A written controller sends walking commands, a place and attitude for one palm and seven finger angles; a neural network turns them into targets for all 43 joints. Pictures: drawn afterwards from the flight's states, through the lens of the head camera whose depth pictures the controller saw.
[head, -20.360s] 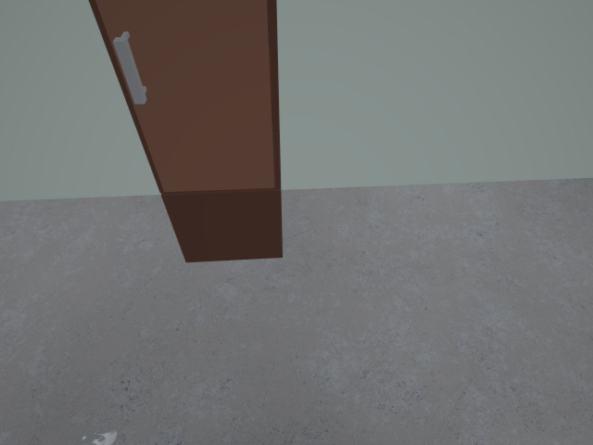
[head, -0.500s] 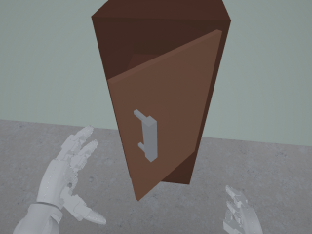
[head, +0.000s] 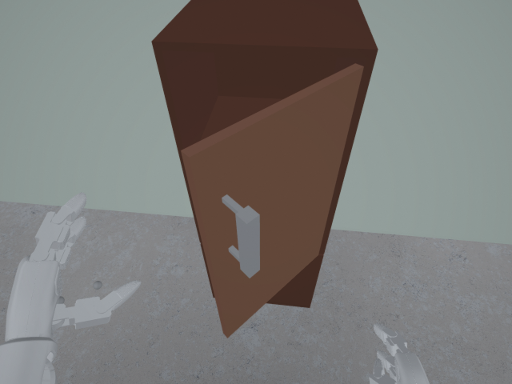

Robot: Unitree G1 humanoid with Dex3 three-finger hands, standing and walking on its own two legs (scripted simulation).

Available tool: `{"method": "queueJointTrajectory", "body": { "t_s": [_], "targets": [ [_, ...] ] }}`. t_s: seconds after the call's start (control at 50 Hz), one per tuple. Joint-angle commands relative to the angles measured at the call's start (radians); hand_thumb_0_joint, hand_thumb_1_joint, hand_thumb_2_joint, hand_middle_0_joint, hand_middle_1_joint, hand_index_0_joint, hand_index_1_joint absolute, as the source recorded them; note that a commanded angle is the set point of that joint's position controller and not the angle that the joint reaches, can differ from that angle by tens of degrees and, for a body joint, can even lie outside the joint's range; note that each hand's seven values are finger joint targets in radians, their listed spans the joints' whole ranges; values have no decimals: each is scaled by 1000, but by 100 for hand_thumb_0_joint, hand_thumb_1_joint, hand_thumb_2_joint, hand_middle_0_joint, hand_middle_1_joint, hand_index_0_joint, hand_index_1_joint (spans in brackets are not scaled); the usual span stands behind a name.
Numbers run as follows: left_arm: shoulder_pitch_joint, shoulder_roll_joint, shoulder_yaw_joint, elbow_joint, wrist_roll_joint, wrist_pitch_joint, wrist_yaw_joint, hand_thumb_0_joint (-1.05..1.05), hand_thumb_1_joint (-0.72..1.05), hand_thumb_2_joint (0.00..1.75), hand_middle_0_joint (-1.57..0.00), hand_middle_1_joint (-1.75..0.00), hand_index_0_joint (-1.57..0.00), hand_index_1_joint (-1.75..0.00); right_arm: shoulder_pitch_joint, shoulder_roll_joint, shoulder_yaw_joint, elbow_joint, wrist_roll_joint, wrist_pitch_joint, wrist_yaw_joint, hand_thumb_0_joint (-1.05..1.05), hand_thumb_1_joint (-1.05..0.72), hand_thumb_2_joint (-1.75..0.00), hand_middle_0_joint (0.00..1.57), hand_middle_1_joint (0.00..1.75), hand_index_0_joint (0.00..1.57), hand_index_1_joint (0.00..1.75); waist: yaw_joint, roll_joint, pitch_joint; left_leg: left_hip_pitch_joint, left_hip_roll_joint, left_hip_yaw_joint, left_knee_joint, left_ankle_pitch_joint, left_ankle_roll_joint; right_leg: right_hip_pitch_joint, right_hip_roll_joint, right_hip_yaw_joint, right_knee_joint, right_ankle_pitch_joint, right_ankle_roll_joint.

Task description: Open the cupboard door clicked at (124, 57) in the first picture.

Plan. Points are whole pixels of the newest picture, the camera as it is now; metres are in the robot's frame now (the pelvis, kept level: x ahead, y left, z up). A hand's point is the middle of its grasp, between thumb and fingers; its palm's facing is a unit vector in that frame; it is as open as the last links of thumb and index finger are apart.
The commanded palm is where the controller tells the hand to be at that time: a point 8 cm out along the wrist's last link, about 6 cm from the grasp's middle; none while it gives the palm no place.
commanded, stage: draw the hand back to the body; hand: left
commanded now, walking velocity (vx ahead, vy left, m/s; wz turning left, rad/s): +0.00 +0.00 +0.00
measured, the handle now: (240, 236) +0.32 +0.08 +0.08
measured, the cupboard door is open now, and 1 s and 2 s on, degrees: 49 49 49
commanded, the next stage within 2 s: step back with the hand held close in 0.64 s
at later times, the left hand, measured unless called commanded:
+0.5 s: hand (74, 275) +0.18 +0.24 +0.15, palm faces +0.43 -0.80 -0.41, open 7.6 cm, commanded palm +0.13 +0.28 +0.17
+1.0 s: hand (75, 272) +0.19 +0.24 +0.16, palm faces +0.36 -0.79 -0.50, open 7.4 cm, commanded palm +0.12 +0.29 +0.17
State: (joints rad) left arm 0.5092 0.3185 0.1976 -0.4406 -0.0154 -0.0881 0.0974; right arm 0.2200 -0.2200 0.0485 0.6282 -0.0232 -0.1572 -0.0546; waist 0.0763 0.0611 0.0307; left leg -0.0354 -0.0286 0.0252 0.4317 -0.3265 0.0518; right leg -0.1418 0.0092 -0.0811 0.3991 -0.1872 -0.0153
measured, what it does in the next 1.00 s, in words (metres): stands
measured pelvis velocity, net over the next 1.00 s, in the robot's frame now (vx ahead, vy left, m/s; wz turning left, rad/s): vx -0.02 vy -0.01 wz -0.03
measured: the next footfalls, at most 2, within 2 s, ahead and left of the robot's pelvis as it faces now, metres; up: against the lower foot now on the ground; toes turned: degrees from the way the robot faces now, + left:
right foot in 1.86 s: -0.19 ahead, -0.13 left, +0.00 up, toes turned -6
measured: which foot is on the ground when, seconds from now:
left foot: down 0.00-1.00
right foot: down 0.00-1.00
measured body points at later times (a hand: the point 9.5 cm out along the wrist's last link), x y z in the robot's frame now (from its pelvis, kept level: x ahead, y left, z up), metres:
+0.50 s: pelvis +0.00 -0.01 +0.00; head -0.02 -0.03 +0.45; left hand +0.16 +0.29 +0.18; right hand +0.19 -0.23 -0.08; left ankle -0.05 +0.08 -0.74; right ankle +0.02 -0.11 -0.74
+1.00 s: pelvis -0.02 -0.01 +0.00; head -0.01 -0.02 +0.45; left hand +0.16 +0.28 +0.19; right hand +0.16 -0.25 -0.08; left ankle -0.05 +0.08 -0.74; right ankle +0.02 -0.11 -0.74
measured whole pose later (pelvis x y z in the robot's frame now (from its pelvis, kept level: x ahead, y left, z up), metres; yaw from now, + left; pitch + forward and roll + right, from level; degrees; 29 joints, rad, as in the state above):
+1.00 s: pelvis -0.02 -0.01 +0.00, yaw -2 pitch +0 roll -1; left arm 0.51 0.38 0.38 -0.44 -0.02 -0.18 0.11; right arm 0.17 -0.24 0.00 0.58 -0.01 -0.08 -0.06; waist 0.02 0.05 0.03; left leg -0.16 -0.02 0.05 0.46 -0.29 0.04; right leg -0.27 0.02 -0.06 0.40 -0.13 -0.03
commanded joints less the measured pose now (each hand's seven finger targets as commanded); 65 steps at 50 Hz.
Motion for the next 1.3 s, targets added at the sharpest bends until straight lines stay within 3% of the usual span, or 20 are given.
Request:
{"method": "queueJointTrajectory", "body": {
  "t_s": [0.0, 0.08, 0.24, 0.32, 0.38, 0.52, 0.58, 0.66, 0.72, 0.74, 0.76, 0.78, 0.8, 0.82, 0.88, 0.98, 1.04, 1.14, 1.22, 1.28],
  "targets": [
    [-79, 150, 140, -212, -5, -75, 21, 0, 48, 72, -19, -30, -19, -30, -131, -110, -50, -158, 4, -45, -10, 0, -90, -90, 20, 30, 20, 30, 0, 6, -92, -103, 66, -67, -93, 436, -74, 147, -18, 62, -29, 192, -22],
    [-92, 175, 188, -191, -13, -78, 20, 0, 62, 78, -19, -30, -19, -30, -138, -109, -56, -152, 7, -32, -10, 0, -90, -90, 20, 30, 20, 30, 1, -22, -83, -99, 66, -64, -101, 417, -68, 152, -17, 70, -43, 194, -22],
    [-141, 221, 264, -177, -23, -88, 28, 0, 90, 90, -20, -30, -20, -30, -150, -108, -60, -139, 9, -28, -14, 0, -90, -90, 20, 30, 20, 30, 5, 31, -78, -87, 60, -56, -113, 370, -59, 154, -21, 78, -64, 176, -23],
    [-121, 176, 218, -140, -22, -83, 19, 0, 90, 90, -20, -30, -20, -30, -154, -111, -64, -135, 10, -29, -8, 0, -90, -90, 20, 30, 20, 30, 0, -2, -49, -84, 62, -51, -113, 379, -51, 137, -20, 74, -74, 183, -20],
    [-134, 195, 229, -150, -24, -86, 20, 0, 90, 90, -20, -30, -20, -30, -153, -111, -66, -136, 11, -25, -8, 0, -90, -90, 20, 30, 20, 30, 0, -31, -64, -81, 60, -49, -115, 328, -40, 140, -20, 78, -81, 157, -17],
    [-142, 214, 247, -181, -20, -91, 26, 0, 90, 90, -20, -30, -20, -30, -159, -109, -64, -133, 7, -35, -11, 0, -90, -90, 20, 30, 20, 30, 4, 33, -79, -78, 53, -49, -112, 337, -44, 154, -22, 87, -85, 172, -22],
    [-135, 203, 241, -157, -25, -90, 23, 0, 90, 90, -20, -30, -20, -30, -162, -105, -65, -133, 9, -32, -12, 0, -90, -90, 20, 30, 20, 30, 2, -16, -55, -82, 56, -45, -114, 301, -33, 136, -22, 90, -97, 146, -17],
    [-144, 199, 237, -154, -24, -93, 22, 0, 90, 90, -20, -30, -20, -30, -162, -104, -64, -130, 10, -34, -10, 0, -90, -90, 20, 30, 20, 30, 1, 26, -43, -87, 54, -44, -121, 275, -35, 131, -24, 90, -103, 116, -18],
    [-126, 203, 245, -137, -26, -94, 23, 0, 90, 90, -20, -30, -20, -30, -165, -104, -67, -129, 9, -35, -12, 0, -90, -90, 20, 30, 20, 30, 5, 1, -56, -84, 52, -42, -119, 274, -31, 141, -25, 92, -106, 119, -18],
    [-243, 251, 272, -185, -27, -101, 30, 0, 90, 90, -20, -30, -20, -30, -172, -107, -65, -127, 10, -37, -15, 0, -90, -90, 20, 30, 20, 30, -3, -2, -71, -81, 50, -45, -116, 261, -29, 142, -28, 100, -108, 113, -16],
    [-302, 349, 390, -189, -25, -142, 41, 0, 90, 90, -20, -30, -20, -30, -139, -118, -58, -172, 33, -19, -19, 0, -90, -90, 20, 30, 20, 30, -59, -27, 43, -163, 61, -65, -85, 149, -16, -5, -72, 214, -163, 111, -21],
    [-187, 249, 316, -99, -20, -141, 29, 0, 90, 90, -20, -30, -20, -30, -132, -106, -64, -157, 24, -2, -21, 0, -90, -90, 20, 30, 20, 30, -63, -68, 21, -147, 58, -76, -51, 126, -11, -28, -97, 221, -176, 78, -24],
    [-133, 229, 294, -102, -14, -142, 24, 0, 90, 90, -20, -30, -20, -30, -133, -116, -68, -166, 22, 9, -16, 0, -90, -90, 20, 30, 20, 30, -62, -79, -16, -130, 56, -69, -31, 132, -9, -44, -110, 222, -177, 69, -26],
    [-130, 224, 288, -147, -13, -153, 23, 0, 90, 90, -20, -30, -20, -30, -145, -116, -70, -174, 21, 13, -17, 0, -90, -90, 20, 30, 20, 30, -59, -25, -54, -133, 55, -67, -29, 170, -12, -21, -118, 210, -147, 139, -34],
    [-50, 239, 299, -195, -13, -164, 30, 0, 90, 90, -20, -30, -20, -30, -129, -130, -81, -193, 19, 23, -19, 0, -90, -90, 20, 30, 20, 30, -57, 1, -175, -134, 73, -69, -24, 250, -19, 26, -127, 198, -54, 273, -33],
    [24, 267, 350, -218, -16, -152, 43, 0, 90, 90, -20, -30, -20, -30, -131, -128, -99, -220, 25, 54, -26, 0, -90, -90, 20, 30, 20, 30, -61, -68, -220, -188, 95, -90, 10, 411, -41, 36, -124, 182, 55, 434, -32],
    [44, 267, 364, -234, -15, -152, 53, 0, 90, 90, -20, -30, -20, -30, -131, -125, -105, -231, 21, 65, -34, 0, -90, -90, 20, 30, 20, 30, -64, -34, -193, -234, 100, -114, 15, 386, -51, -6, -131, 190, 85, 378, -41],
    [47, 250, 359, -281, 5, -157, 88, 0, 90, 90, -20, -30, -20, -30, -104, -137, -116, -246, -9, 72, -55, 0, -90, -90, 20, 30, 20, 30, -71, -8, -145, -383, 152, -186, -25, 200, -40, -50, -85, 171, 172, 122, -27],
    [-27, 237, 360, -294, 36, -164, 107, 0, 90, 90, -20, -30, -20, -30, -84, -138, -121, -246, -20, 56, -69, 0, -90, -90, 20, 30, 20, 30, -79, 53, -101, -593, 211, -235, -115, -72, 23, 33, -31, 141, 331, 23, 0],
    [-50, 224, 354, -264, 48, -177, 116, 0, 90, 90, -20, -30, -20, -30, -62, -127, -123, -226, -31, 35, -71, 0, -90, -90, 20, 30, 20, 30, -89, 32, -78, -634, 239, -234, -91, -56, 67, 37, -22, 149, 396, -30, 5]
  ]
}}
